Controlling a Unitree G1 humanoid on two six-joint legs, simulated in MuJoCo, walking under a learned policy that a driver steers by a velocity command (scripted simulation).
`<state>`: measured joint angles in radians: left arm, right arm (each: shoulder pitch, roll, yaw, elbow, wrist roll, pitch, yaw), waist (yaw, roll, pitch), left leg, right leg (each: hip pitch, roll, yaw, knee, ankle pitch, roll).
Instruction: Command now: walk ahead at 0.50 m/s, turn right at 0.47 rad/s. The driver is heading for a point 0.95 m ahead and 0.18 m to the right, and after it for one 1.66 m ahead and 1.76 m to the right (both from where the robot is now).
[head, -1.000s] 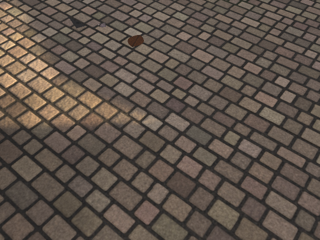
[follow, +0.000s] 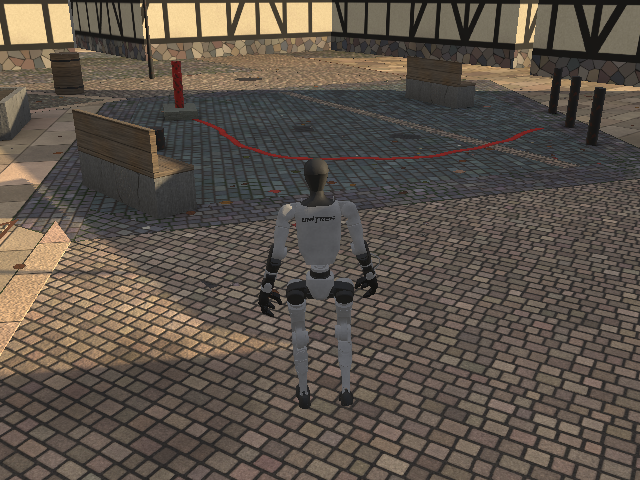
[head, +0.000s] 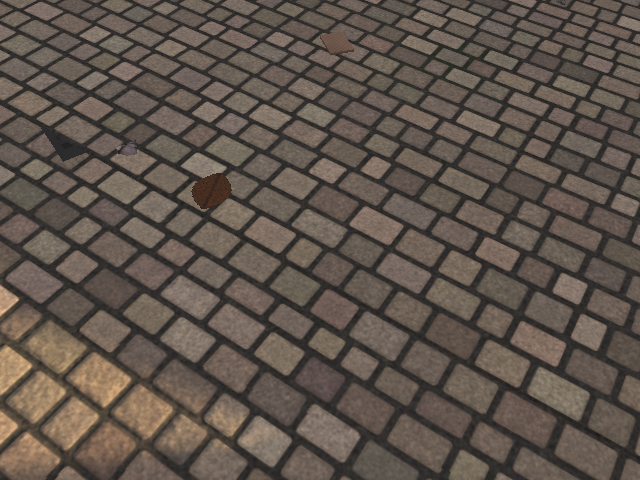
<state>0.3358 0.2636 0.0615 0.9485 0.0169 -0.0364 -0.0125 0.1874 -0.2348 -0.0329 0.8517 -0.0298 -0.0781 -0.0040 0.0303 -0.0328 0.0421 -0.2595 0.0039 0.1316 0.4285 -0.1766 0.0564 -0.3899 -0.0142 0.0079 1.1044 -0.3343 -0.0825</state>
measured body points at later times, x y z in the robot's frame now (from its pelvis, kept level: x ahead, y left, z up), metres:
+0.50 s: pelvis +0.25 -0.07 -0.02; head +0.28 -0.08 +0.43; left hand +0.45 +0.15 -0.13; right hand +0.21 -0.33 -0.16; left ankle +0.15 +0.09 -0.64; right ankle +0.29 -0.12 -0.74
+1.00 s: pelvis +0.53 -0.13 -0.02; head +0.56 -0.13 +0.43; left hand +0.58 +0.13 -0.17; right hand +0.61 -0.41 -0.13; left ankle +0.64 -0.10 -0.74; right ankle +0.31 -0.13 -0.70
